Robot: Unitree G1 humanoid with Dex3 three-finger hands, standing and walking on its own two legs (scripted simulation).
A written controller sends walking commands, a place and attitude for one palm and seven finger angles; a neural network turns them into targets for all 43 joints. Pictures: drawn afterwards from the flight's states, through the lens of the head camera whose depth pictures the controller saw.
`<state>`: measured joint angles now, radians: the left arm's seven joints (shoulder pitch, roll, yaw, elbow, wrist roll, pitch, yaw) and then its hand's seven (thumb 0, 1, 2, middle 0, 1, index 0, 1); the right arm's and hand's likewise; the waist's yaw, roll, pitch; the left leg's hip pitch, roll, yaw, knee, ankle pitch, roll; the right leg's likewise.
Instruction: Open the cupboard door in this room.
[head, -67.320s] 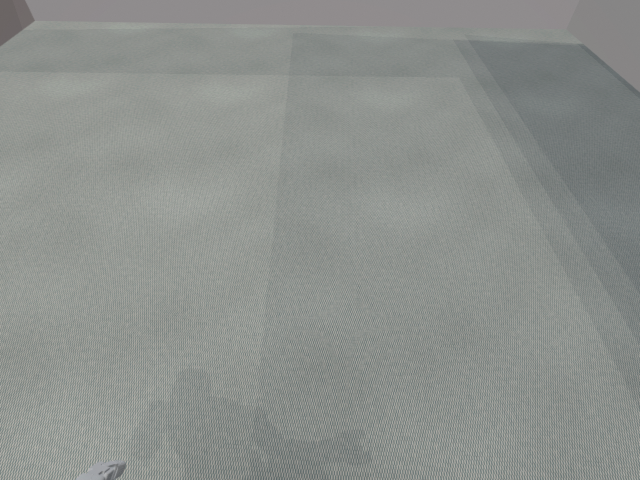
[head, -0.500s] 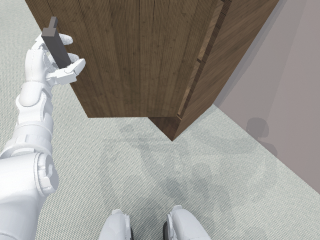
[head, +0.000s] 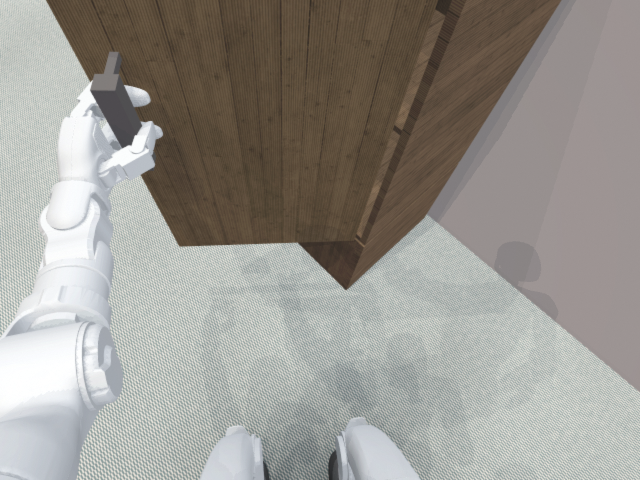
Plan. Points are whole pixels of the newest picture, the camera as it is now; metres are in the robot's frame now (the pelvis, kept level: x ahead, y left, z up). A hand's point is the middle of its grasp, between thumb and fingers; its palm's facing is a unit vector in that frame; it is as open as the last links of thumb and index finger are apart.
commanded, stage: pull the door open along its arc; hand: left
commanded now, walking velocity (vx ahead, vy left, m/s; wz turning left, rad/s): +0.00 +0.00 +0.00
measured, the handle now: (130, 114) +0.56 +0.20 +0.07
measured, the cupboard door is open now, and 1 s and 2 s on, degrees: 51 94 93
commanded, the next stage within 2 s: open thumb and fingers to let go in 0.90 s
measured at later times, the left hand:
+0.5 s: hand (180, 239) +0.38 +0.13 +0.07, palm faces +0.34 -0.94 +0.04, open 6.3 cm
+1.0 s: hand (266, 327) +0.28 +0.04 +0.07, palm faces +0.34 -0.94 -0.01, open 6.3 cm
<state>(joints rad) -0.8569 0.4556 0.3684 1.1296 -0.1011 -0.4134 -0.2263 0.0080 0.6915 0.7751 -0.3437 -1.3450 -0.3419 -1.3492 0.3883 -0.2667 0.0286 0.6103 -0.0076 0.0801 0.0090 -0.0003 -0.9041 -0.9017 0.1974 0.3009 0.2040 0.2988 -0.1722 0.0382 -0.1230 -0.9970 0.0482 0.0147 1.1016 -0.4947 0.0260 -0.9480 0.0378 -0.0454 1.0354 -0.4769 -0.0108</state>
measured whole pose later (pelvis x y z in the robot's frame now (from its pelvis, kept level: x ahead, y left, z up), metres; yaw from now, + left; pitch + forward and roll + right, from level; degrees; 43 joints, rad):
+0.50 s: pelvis +0.01 -0.01 +0.01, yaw +1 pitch +16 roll -1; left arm -0.25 0.01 0.10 0.47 -0.02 -0.38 0.33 0.01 0.65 0.77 -0.35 -1.31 -0.33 -1.29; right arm 0.24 -0.21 0.00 0.54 -0.04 0.05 0.05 0.00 -0.91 -0.90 0.20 0.30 0.20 0.30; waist -0.04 0.02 -0.16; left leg -0.81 0.03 0.03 1.01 -0.48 0.01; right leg -0.79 0.02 -0.03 1.00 -0.49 -0.02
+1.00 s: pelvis +0.01 -0.04 +0.02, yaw +4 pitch +12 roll +1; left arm 0.21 -0.08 -0.25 0.11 0.09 -0.33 0.51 0.00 0.65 0.72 -0.31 -1.32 -0.33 -1.33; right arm 0.24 -0.20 0.00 0.54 -0.06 0.00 0.03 0.01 -0.90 -0.90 0.20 0.30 0.20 0.30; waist -0.02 0.03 -0.15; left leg -0.71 0.02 -0.02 0.97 -0.47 -0.03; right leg -0.68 0.01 -0.08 0.99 -0.51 -0.06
